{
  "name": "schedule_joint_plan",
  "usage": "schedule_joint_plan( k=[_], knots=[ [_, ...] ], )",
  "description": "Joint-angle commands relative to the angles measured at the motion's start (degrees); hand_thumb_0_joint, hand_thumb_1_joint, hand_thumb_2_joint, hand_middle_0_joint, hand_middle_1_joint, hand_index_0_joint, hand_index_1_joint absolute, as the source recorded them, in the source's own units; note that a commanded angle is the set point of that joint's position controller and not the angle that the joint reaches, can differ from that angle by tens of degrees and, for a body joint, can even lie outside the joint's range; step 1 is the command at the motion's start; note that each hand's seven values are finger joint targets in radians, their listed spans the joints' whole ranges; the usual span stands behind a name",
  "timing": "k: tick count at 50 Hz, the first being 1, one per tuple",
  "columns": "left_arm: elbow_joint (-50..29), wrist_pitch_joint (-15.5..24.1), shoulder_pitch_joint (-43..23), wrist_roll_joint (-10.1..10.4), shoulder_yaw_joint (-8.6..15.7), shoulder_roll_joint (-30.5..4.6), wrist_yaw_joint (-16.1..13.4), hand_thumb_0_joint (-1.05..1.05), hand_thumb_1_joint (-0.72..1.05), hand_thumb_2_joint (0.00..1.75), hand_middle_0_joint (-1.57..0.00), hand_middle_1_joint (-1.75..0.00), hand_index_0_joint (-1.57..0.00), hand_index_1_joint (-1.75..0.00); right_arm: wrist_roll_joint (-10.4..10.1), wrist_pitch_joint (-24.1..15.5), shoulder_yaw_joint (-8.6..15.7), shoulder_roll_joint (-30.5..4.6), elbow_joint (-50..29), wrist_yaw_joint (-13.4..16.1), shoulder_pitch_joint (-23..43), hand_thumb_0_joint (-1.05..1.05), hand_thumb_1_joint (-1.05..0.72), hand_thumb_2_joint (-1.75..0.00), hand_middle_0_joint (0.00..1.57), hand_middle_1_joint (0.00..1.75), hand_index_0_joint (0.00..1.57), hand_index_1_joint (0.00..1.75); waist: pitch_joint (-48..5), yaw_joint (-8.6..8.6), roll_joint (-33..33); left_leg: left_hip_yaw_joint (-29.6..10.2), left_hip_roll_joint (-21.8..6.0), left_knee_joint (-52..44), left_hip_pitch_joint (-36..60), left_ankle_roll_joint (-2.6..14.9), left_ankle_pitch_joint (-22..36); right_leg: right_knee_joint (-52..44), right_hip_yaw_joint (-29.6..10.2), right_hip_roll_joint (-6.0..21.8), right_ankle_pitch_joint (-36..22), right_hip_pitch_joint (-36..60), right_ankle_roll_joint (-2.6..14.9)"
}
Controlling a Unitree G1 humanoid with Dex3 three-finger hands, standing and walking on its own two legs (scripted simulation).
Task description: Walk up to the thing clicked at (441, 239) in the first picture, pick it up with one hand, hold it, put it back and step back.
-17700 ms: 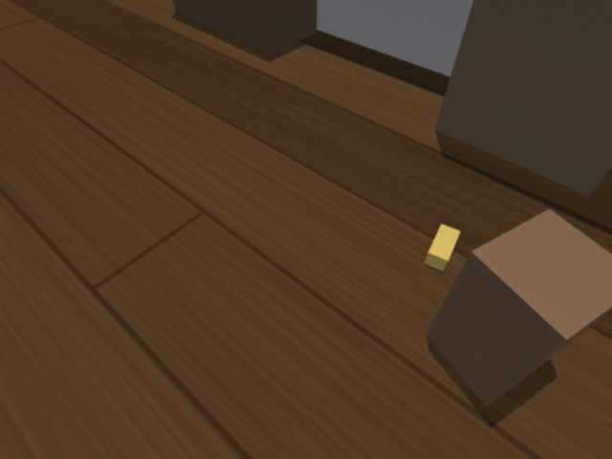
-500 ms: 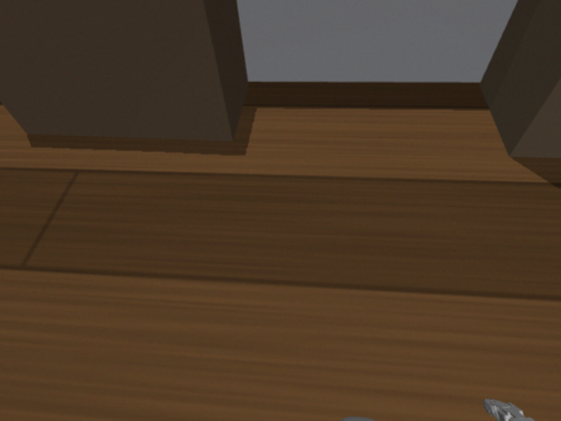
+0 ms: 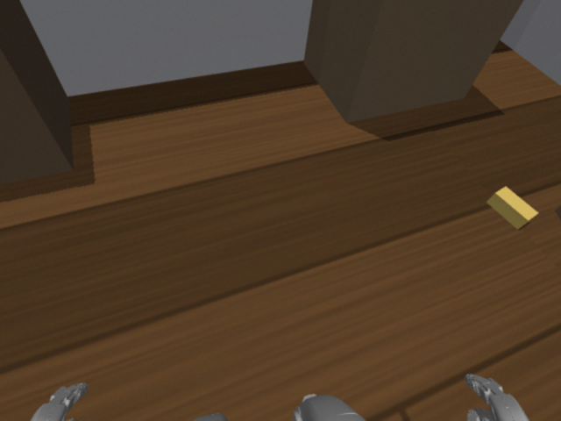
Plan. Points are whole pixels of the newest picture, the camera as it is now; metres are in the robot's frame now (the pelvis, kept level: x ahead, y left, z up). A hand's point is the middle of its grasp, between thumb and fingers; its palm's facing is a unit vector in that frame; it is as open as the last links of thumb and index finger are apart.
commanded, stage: walk up
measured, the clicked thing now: (511, 207) +0.99 -1.14 -0.73
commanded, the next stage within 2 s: none
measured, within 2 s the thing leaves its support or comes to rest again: neither
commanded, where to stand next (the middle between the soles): +0.06 -0.04 m, yaw -59 degrees
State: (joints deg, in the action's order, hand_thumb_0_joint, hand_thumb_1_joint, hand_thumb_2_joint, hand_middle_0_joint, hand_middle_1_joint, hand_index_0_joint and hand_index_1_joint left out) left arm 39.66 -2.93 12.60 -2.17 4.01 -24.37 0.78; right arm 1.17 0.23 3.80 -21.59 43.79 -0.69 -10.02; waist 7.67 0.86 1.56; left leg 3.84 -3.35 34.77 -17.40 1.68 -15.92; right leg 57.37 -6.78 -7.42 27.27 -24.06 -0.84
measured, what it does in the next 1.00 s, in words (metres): steps on the spot, turning right: right foot, then left foot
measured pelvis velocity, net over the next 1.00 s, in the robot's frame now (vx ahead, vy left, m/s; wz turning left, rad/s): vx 0.00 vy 0.01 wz -0.77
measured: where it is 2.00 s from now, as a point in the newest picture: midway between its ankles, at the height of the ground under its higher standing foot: outside the picture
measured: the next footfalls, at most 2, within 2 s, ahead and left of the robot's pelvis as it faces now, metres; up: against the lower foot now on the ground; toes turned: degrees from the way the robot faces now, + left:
right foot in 0.32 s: +0.06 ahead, -0.13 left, +0.00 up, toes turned -19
left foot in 0.66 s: +0.14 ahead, +0.08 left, +0.00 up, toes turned -30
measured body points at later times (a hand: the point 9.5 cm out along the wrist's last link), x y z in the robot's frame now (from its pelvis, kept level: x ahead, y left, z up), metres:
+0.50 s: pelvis +0.02 +0.00 -0.01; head +0.07 -0.05 +0.43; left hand +0.25 +0.24 -0.10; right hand -0.01 -0.32 -0.13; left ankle +0.07 +0.12 -0.68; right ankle +0.02 -0.12 -0.73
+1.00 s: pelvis +0.00 +0.01 -0.01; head +0.03 -0.02 +0.44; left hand +0.29 +0.18 -0.12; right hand -0.19 -0.29 -0.09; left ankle +0.11 +0.09 -0.73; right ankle -0.11 -0.11 -0.72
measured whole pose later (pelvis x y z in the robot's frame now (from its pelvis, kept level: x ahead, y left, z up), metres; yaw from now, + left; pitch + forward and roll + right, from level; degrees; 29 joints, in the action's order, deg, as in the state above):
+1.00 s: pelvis +0.00 +0.01 -0.01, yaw -44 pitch +0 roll -1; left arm 43.9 -1.3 16.8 -0.8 4.4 -24.9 2.8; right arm 2.7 -0.9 4.2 -27.3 40.3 -1.3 -18.0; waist 5.2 2.7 0.6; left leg 10.7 -9.7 39.7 -19.4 -0.3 -19.1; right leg 41.4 -2.1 1.7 23.8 -19.5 -0.7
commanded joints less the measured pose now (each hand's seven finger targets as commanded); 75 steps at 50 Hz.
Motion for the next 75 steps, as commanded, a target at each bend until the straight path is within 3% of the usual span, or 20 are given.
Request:
schedule_joint_plan(
  k=[1,7,15,18,22,28,31,32,34,36,40,46,50,52,54,57,66,68,69,75],
  knots=[
    [-3.5,0.9,3.9,1.1,3.9,-10.0,1.6,0.0,0.9,0.9,-0.2,-0.3,-0.2,-0.3,-0.2,-2.4,4.0,-13.2,-5.0,1.8,-0.5,0.0,-0.9,-0.9,0.2,0.3,0.2,0.3,-6.8,-0.45,-12.9,-7.7,-9.8,-14.6,11.3,-0.53,17.1,3.3,0.7,5.5,-8.6,-6.3,0.19],
    [-6.1,1.0,-0.6,0.7,2.0,-8.7,2.7,0.0,0.9,0.9,-0.2,-0.3,-0.2,-0.3,0.4,-1.9,5.2,-15.7,-7.4,0.7,-4.2,0.0,-0.9,-0.9,0.2,0.3,0.2,0.3,-7.4,2.98,-14.2,-2.2,-15.2,-12.5,18.0,7.98,20.5,-7.8,7.7,9.7,-6.1,-8.6,-1.42],
    [-3.0,2.7,8.8,0.4,3.8,-10.6,1.3,0.0,0.9,0.9,-0.2,-0.3,-0.2,-0.3,-1.4,-0.7,5.0,-15.2,-10.4,-0.2,-1.9,0.0,-0.9,-0.9,0.2,0.3,0.2,0.3,-13.4,-2.66,-5.7,7.4,-13.3,9.9,5.2,3.98,20.6,-28.5,9.8,6.8,-13.0,14.5,3.72],
    [-5.6,3.1,5.9,0.8,4.8,-17.1,0.3,0.0,0.9,0.9,-0.2,-0.3,-0.2,-0.3,-3.1,0.1,3.2,-11.8,-12.0,0.4,-0.4,0.0,-0.9,-0.9,0.2,0.3,0.2,0.3,-10.5,-4.41,15.7,-0.9,1.5,32.5,-17.7,-3.55,-24.5,-34.6,-28.5,23.7,-31.8,17.7,19.52],
    [-6.9,2.2,-0.5,1.4,3.6,-13.1,-1.0,0.0,0.9,0.9,-0.2,-0.3,-0.2,-0.3,-3.5,-0.1,3.3,-12.4,-7.0,0.9,-4.5,0.0,-0.9,-0.9,0.2,0.3,0.2,0.3,-11.5,-0.43,10.1,-3.5,0.5,27.8,-15.4,-3.09,-13.6,-30.0,-11.9,13.7,-35.3,18.4,12.59],
    [-8.6,1.4,3.9,-0.3,3.8,-11.7,-0.1,0.0,0.9,0.9,-0.2,-0.3,-0.2,-0.3,-1.7,-0.5,2.8,-11.6,-6.6,2.5,-4.6,0.0,-0.9,-0.9,0.2,0.3,0.2,0.3,-11.6,-2.85,7.3,-2.7,2.5,15.6,-9.0,-0.79,-11.2,-26.7,-16.2,13.1,-35.5,11.8,13.61],
    [-10.2,0.6,-1.7,0.2,3.7,-11.8,0.2,0.0,0.9,0.9,-0.2,-0.3,-0.2,-0.3,-1.0,-1.6,2.9,-10.2,-4.7,3.0,-10.5,0.0,-0.9,-0.9,0.2,0.3,0.2,0.3,-10.2,1.24,7.0,-2.3,4.1,0.9,5.1,0.49,-2.9,-21.7,-15.5,11.3,-32.3,-1.0,11.52],
    [-10.9,0.3,-2.3,0.7,3.2,-9.7,0.1,0.0,0.9,0.9,-0.2,-0.3,-0.2,-0.3,-0.4,-2.1,3.4,-11.2,-4.0,3.1,-13.3,0.0,-0.9,-0.9,0.2,0.3,0.2,0.3,-10.8,2.73,2.7,-5.8,1.7,-6.7,9.7,1.25,-0.5,-16.9,-12.7,8.6,-26.6,-4.6,8.42],
    [-10.0,0.2,1.2,0.3,2.1,-7.0,-0.3,0.0,0.9,0.9,-0.2,-0.3,-0.2,-0.3,0.6,-2.5,5.3,-19.7,-6.1,3.6,-8.3,0.0,-0.9,-0.9,0.2,0.3,0.2,0.3,-8.1,0.57,-12.9,-32.2,-23.1,-18.1,8.0,6.82,-0.9,3.4,-3.6,-1.1,2.2,-14.6,1.41],
    [-7.8,0.2,3.8,-0.7,3.5,-13.4,-0.3,0.0,0.9,0.9,-0.2,-0.3,-0.2,-0.3,-0.1,-2.7,6.4,-21.6,-7.8,3.0,-1.3,0.0,-0.9,-0.9,0.2,0.3,0.2,0.3,-4.5,-0.8,-12.4,-34.7,-29.2,-20.3,-1.0,16.43,-4.8,14.8,-3.5,4.7,2.7,-11.1,0.31],
    [-4.7,0.6,2.5,1.1,4.9,-11.4,2.1,0.0,0.9,0.9,-0.2,-0.3,-0.2,-0.3,0.1,-3.9,4.1,-15.8,-6.5,2.7,-4.1,0.0,-0.9,-0.9,0.2,0.3,0.2,0.3,-2.9,-0.69,-9.4,-11.2,-12.7,-15.6,-0.8,6.15,-2.9,9.7,-1.0,5.1,-7.2,-8.9,1.1],
    [-2.9,3.1,1.6,1.7,3.4,-9.7,2.2,0.0,0.9,0.9,-0.2,-0.3,-0.2,-0.3,1.7,-3.2,4.9,-19.3,-7.5,0.4,-7.6,0.0,-0.9,-0.9,0.2,0.3,0.2,0.3,-9.0,3.04,-16.2,-4.6,-12.4,-10.7,8.7,9.69,-5.9,-13.0,7.4,7.3,0.0,-2.8,-0.77],
    [3.6,5.2,11.9,0.9,4.1,-10.4,-0.4,0.0,0.9,0.9,-0.2,-0.3,-0.2,-0.3,0.5,-1.0,3.5,-15.9,-8.4,-0.4,-5.4,0.0,-0.9,-0.9,0.2,0.3,0.2,0.3,-12.4,-2.27,-8.9,2.0,-10.9,9.6,1.1,6.57,8.1,-32.3,10.8,4.0,-11.9,14.9,1.05],
    [2.7,6.1,12.3,0.1,6.3,-18.5,-1.8,0.0,0.9,0.9,-0.2,-0.3,-0.2,-0.3,-0.6,-0.7,0.4,-7.4,-10.3,-0.4,-6.3,0.0,-0.9,-0.9,0.2,0.3,0.2,0.3,-7.8,-2.93,15.4,3.7,-1.1,27.7,-23.1,-0.63,-15.7,-36.7,-22.4,20.3,-13.1,22.2,7.78],
    [0.9,5.4,7.8,0.3,6.0,-20.7,-2.1,0.0,0.9,0.9,-0.2,-0.3,-0.2,-0.3,-0.2,-0.6,2.9,-15.2,-9.8,0.7,-1.7,0.0,-0.9,-0.9,0.2,0.3,0.2,0.3,-3.4,-3.02,9.4,-5.2,-4.0,29.1,-20.0,-1.45,-19.4,-36.0,-30.7,27.3,-12.2,8.8,17.91],
    [1.2,6.0,4.3,1.3,3.7,-14.2,-2.6,0.0,0.9,0.9,-0.2,-0.3,-0.2,-0.3,-1.3,-1.1,2.7,-13.9,-4.4,0.3,-6.4,0.0,-0.9,-0.9,0.2,0.3,0.2,0.3,-4.8,0.21,7.0,-4.8,-3.5,24.6,-16.9,-1.15,-9.7,-29.5,-13.2,16.9,-24.5,12.1,11.84],
    [-0.7,5.1,1.0,1.9,1.8,-12.1,-3.2,0.0,0.9,0.9,-0.2,-0.3,-0.2,-0.3,0.2,-1.8,3.7,-13.4,-0.5,0.7,-11.7,0.0,-0.9,-0.9,0.2,0.3,0.2,0.3,-8.1,3.7,5.5,-2.4,1.6,0.8,7.7,0.99,-0.1,-14.8,-7.9,12.1,-24.9,-5.3,7.92],
    [-0.6,4.9,4.9,2.3,0.3,-7.0,-3.7,0.0,0.9,0.9,-0.2,-0.3,-0.2,-0.3,0.7,-2.5,4.8,-18.8,-1.6,0.9,-9.4,0.0,-0.9,-0.9,0.2,0.3,0.2,0.3,-9.4,1.75,-11.9,-29.3,-17.5,-12.6,10.2,8.2,-1.1,2.8,0.6,-0.1,2.7,-13.2,2.45],
    [0.8,4.8,5.7,2.0,1.1,-11.2,-4.6,0.0,0.9,0.9,-0.2,-0.3,-0.2,-0.3,0.0,-2.5,5.5,-21.8,-2.0,0.6,-6.4,0.0,-0.9,-0.9,0.2,0.3,0.2,0.3,-10.8,1.84,-12.8,-37.1,-25.5,-13.7,7.4,15.85,-2.0,8.7,-1.2,3.3,8.4,-11.4,1.97],
    [4.1,5.8,4.2,2.1,1.9,-9.9,-2.1,0.0,0.9,0.9,-0.2,-0.3,-0.2,-0.3,0.6,-2.6,3.6,-17.7,-0.1,0.8,-4.2,0.0,-0.9,-0.9,0.2,0.3,0.2,0.3,-6.6,0.72,-13.8,-14.3,-13.8,-6.6,2.4,9.68,9.6,-5.5,6.2,6.5,1.4,-2.8,2.31]
  ],
)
